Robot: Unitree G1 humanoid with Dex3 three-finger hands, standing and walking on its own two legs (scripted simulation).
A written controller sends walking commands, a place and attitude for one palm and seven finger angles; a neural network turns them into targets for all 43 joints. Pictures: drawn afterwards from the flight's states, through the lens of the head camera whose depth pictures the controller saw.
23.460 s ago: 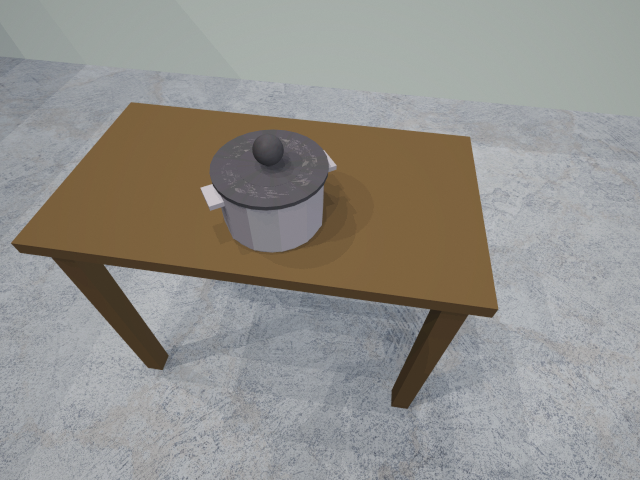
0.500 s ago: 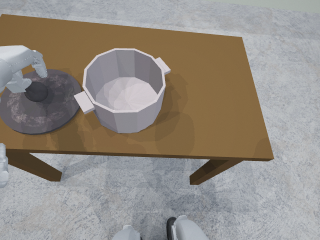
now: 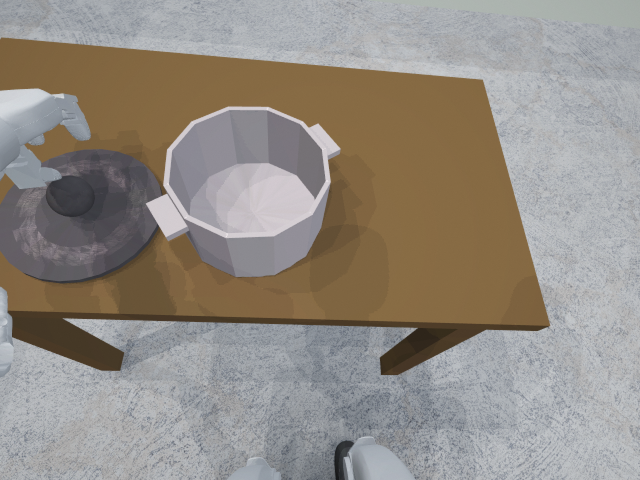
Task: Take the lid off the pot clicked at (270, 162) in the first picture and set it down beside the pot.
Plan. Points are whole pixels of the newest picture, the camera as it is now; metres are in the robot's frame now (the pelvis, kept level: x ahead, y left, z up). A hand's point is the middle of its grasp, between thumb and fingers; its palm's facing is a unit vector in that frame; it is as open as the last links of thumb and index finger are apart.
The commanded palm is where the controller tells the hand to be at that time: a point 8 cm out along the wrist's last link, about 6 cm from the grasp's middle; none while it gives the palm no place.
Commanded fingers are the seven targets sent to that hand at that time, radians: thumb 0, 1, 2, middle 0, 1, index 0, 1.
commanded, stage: open the fingers wide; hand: left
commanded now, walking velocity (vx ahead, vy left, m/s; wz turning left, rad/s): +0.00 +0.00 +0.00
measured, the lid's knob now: (70, 196) +0.48 +0.30 -0.01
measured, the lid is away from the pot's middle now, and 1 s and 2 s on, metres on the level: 0.23 0.23 0.23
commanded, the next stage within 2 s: raise the empty hand in 0.06 s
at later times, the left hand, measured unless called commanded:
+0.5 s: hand (16, 179) +0.46 +0.33 +0.05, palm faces -0.50 -0.07 -0.86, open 10.3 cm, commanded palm +0.49 +0.30 +0.11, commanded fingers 0.00 0.01 0.60 -0.33 -0.89 -0.33 -0.89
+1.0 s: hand out of the picture +0.46 +0.32 +0.11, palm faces -0.43 -0.07 -0.90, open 11.0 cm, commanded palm +0.49 +0.30 +0.17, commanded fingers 0.00 0.01 0.60 -0.33 -0.89 -0.33 -0.89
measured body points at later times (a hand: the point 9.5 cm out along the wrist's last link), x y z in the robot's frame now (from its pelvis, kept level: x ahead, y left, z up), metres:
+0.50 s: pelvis +0.01 +0.01 +0.01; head +0.13 +0.04 +0.44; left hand +0.48 +0.33 +0.10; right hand +0.02 -0.26 -0.11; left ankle -0.05 +0.05 -0.70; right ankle +0.02 -0.15 -0.70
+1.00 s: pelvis +0.00 +0.01 +0.02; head +0.10 +0.04 +0.46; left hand +0.48 +0.32 +0.16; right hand +0.02 -0.26 -0.09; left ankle -0.05 +0.05 -0.70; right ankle +0.02 -0.15 -0.70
